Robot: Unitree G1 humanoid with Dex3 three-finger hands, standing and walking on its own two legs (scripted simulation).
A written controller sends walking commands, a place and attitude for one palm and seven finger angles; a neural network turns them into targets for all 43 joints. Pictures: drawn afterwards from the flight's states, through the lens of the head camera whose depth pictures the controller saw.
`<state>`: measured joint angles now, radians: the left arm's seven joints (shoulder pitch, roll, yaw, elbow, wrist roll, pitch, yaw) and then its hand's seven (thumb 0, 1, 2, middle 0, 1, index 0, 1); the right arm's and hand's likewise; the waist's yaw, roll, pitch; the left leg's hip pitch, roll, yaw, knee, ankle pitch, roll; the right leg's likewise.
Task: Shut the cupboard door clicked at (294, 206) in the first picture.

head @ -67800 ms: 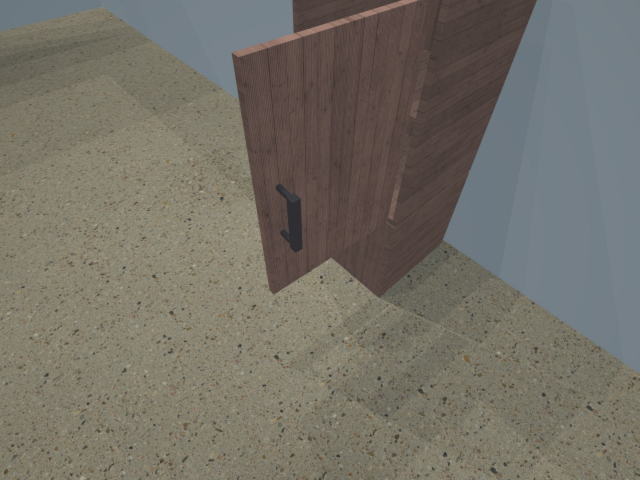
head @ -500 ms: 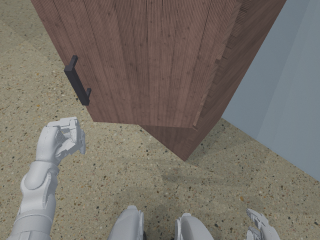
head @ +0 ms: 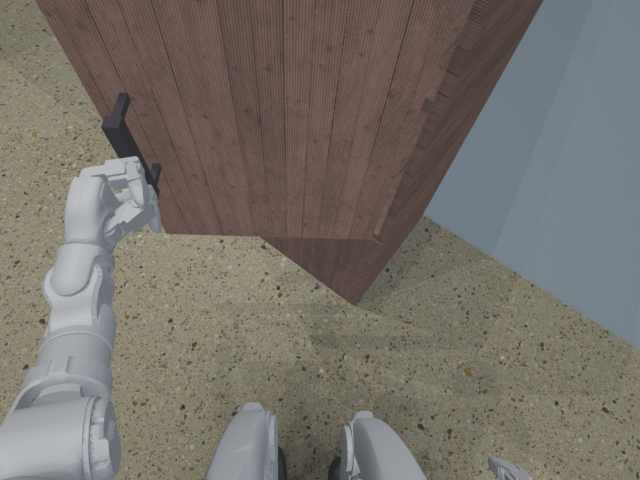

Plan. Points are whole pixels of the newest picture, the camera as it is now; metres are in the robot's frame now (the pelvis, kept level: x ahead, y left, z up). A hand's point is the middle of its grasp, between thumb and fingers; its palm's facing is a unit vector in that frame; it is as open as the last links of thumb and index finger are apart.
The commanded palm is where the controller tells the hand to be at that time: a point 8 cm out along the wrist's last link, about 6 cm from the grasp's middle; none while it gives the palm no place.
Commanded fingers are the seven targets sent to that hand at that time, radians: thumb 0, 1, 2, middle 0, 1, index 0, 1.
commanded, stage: bring the fist close to the handle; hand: left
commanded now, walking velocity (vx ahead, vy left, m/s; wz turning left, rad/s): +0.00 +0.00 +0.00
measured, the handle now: (137, 151) +0.52 +0.24 +0.04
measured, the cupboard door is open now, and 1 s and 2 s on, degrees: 38 31 17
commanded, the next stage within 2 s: push the door shut along its arc in 0.26 s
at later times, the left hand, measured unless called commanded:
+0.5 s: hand (152, 208) +0.44 +0.21 +0.04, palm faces +0.00 -1.00 -0.04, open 3.1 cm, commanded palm +0.42 +0.25 +0.04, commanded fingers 0.00 0.90 0.90 -1.30 -1.50 -1.30 -1.50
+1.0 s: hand (159, 172) +0.48 +0.21 +0.05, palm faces -0.12 -0.99 -0.06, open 3.1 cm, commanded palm +0.49 +0.23 +0.04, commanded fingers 0.00 0.90 0.90 -1.30 -1.50 -1.30 -1.50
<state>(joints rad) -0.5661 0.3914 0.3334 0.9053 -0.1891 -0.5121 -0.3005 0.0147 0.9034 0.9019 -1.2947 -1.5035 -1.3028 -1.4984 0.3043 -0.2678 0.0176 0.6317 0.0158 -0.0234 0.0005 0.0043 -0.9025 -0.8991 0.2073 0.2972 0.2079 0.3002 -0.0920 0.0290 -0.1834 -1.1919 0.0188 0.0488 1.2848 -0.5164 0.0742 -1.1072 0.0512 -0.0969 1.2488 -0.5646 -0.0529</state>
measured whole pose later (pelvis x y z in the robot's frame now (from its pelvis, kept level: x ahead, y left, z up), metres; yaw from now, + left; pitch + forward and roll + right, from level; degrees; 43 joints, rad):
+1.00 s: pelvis -0.01 -0.01 -0.02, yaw +0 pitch +27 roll -5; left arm -0.91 0.59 0.31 1.18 -0.16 -0.44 -0.44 0.02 0.90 0.90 -1.33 -1.50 -1.33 -1.50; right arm 0.31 -0.29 0.04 0.67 0.03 -0.01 -0.02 0.00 -0.90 -0.90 0.21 0.30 0.21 0.30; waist -0.15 0.04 -0.16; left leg -1.34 0.03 -0.01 1.37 -0.51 0.06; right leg -1.23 0.06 -0.16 1.31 -0.57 -0.08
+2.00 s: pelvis -0.01 +0.00 -0.05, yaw -4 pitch +34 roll -8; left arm -1.35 0.76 0.34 1.31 0.00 -0.23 -0.50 0.01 0.88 0.91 -1.29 -1.50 -1.30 -1.50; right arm 0.38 -0.28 0.10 0.63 -0.02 -0.05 -0.02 0.00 -0.90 -0.90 0.21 0.30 0.21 0.30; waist -0.31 0.07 -0.14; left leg -1.53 0.06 -0.01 1.48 -0.55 0.08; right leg -1.42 0.09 -0.15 1.38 -0.58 -0.06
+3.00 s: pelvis +0.01 -0.01 +0.00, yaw +0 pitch +27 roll -4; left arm -0.85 0.40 0.32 1.14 -0.10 -0.50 -0.14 0.02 0.90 0.90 -1.30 -1.50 -1.30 -1.50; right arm 0.31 -0.25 0.03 0.63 -0.02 0.04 0.05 0.00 -0.90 -0.90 0.21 0.30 0.21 0.30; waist -0.16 0.05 -0.18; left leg -1.25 0.03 0.02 1.30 -0.53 0.05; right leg -1.15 0.07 -0.12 1.25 -0.57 -0.07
